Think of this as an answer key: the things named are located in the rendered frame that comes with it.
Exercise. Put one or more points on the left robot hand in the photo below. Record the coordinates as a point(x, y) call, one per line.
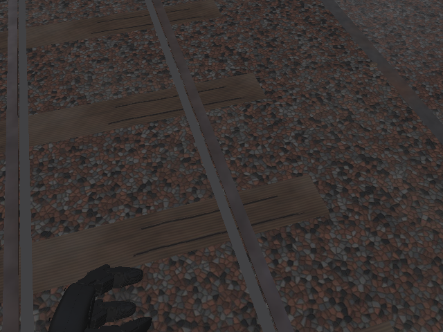
point(79, 312)

